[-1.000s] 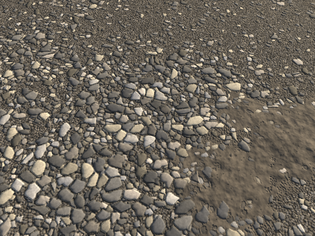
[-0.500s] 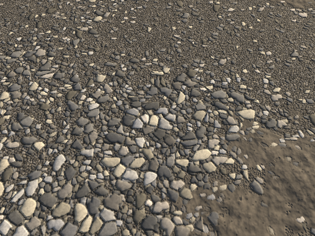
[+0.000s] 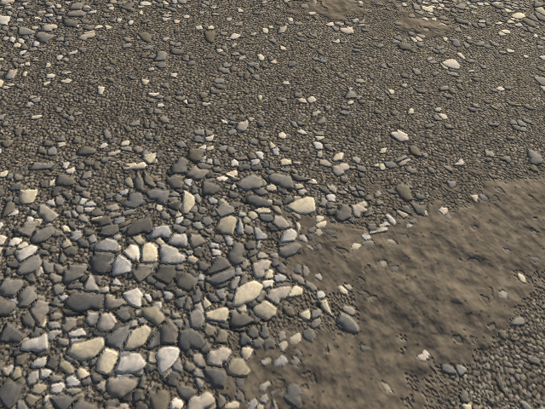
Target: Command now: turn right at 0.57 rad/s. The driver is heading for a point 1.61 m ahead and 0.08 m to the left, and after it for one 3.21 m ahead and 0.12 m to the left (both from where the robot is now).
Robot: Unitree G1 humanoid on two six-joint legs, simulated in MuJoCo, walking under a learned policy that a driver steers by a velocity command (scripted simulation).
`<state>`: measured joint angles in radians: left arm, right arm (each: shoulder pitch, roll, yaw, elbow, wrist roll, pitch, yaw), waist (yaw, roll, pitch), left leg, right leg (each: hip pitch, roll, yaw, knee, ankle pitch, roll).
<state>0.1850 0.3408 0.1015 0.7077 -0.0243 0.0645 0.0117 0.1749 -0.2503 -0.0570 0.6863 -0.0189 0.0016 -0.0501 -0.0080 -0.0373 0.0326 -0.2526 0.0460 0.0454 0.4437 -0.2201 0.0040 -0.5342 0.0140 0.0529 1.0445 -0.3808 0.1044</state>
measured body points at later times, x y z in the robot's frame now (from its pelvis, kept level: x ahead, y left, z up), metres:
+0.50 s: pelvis +0.00 -0.04 -0.01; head +0.01 -0.05 +0.44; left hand +0.20 +0.18 -0.11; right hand +0.07 -0.33 -0.12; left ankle +0.01 +0.11 -0.74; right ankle -0.01 -0.14 -0.74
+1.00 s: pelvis +0.02 -0.03 -0.01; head +0.02 -0.03 +0.44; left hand +0.13 +0.23 -0.14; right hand +0.05 -0.30 -0.15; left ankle +0.00 +0.10 -0.74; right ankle -0.01 -0.14 -0.74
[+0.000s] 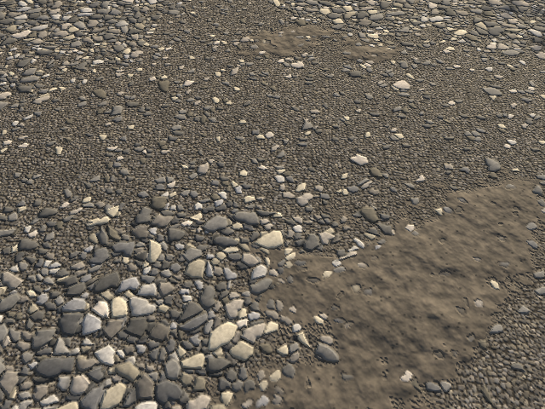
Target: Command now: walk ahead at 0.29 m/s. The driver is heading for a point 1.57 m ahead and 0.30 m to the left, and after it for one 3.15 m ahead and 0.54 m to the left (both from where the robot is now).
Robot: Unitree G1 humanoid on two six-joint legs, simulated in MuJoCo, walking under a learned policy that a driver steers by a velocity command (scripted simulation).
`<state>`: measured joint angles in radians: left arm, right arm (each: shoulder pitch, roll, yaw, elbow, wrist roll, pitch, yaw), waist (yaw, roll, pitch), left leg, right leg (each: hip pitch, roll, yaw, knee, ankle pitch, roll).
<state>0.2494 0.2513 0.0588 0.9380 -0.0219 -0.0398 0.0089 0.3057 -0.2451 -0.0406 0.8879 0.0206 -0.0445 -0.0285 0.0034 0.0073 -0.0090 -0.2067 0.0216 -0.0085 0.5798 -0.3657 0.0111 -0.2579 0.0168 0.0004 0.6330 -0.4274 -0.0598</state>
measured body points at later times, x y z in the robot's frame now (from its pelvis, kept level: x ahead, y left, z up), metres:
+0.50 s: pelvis +0.22 +0.04 -0.02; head +0.26 +0.04 +0.43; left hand +0.14 +0.30 -0.15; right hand +0.47 -0.19 -0.08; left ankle +0.35 +0.13 -0.73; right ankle +0.00 -0.11 -0.70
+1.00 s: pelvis +0.49 +0.02 +0.00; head +0.52 +0.02 +0.45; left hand +0.71 +0.25 -0.09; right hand +0.47 -0.26 -0.13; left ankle +0.35 +0.13 -0.73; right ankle +0.66 -0.10 -0.72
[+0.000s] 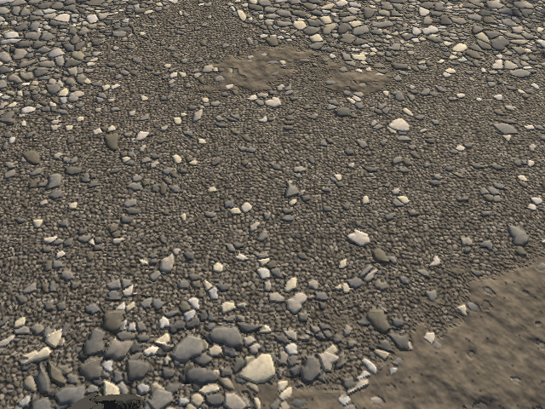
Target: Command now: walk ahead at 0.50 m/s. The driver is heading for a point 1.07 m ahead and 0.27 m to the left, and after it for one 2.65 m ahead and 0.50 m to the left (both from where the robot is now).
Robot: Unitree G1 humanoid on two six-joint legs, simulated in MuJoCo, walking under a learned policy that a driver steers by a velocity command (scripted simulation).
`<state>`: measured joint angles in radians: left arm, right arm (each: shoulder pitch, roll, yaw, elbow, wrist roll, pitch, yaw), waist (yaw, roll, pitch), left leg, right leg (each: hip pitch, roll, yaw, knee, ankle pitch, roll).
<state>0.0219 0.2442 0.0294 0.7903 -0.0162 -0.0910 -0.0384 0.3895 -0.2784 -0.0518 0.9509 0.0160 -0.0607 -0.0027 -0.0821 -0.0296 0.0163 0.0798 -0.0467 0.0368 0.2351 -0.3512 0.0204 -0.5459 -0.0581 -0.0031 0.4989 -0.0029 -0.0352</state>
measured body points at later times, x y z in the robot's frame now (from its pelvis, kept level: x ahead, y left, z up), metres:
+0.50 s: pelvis +0.28 -0.01 +0.00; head +0.30 +0.00 +0.45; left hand +0.25 +0.27 -0.13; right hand +0.50 -0.22 -0.10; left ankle +0.44 +0.15 -0.70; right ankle +0.16 -0.12 -0.73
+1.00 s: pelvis +0.56 +0.08 +0.01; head +0.58 +0.10 +0.46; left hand +0.66 +0.39 -0.08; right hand +0.72 -0.17 -0.10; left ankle +0.44 +0.13 -0.73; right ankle +0.79 +0.01 -0.70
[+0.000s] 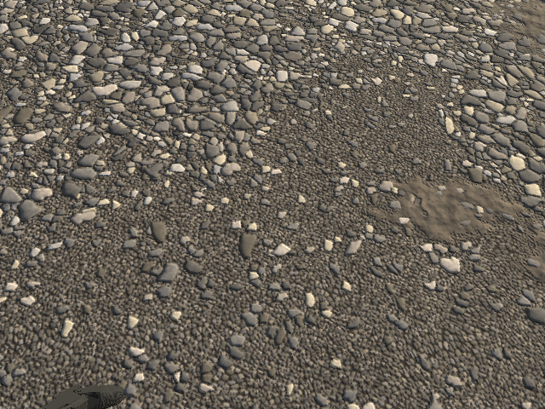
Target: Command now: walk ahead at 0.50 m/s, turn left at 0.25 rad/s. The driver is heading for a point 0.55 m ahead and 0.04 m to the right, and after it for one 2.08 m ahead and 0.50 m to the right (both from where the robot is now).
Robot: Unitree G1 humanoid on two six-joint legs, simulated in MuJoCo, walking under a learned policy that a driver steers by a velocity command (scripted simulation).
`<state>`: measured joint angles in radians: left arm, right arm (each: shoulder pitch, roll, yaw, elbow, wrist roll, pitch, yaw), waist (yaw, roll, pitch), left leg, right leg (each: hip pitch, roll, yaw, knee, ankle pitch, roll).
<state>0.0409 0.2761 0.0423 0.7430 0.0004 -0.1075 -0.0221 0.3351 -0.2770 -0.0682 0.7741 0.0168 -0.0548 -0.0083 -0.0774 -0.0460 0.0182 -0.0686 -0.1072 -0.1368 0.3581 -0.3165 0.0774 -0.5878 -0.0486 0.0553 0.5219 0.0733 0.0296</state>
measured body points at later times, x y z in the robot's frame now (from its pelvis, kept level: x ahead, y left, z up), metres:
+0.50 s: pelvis +0.28 -0.03 +0.00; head +0.31 -0.03 +0.45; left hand +0.26 +0.25 -0.12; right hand +0.51 -0.24 -0.08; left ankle +0.45 +0.13 -0.70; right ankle +0.18 -0.13 -0.74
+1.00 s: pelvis +0.55 +0.01 +0.00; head +0.57 +0.01 +0.45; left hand +0.76 +0.24 -0.10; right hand +0.54 -0.27 -0.13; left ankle +0.47 +0.12 -0.74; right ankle +0.70 -0.17 -0.69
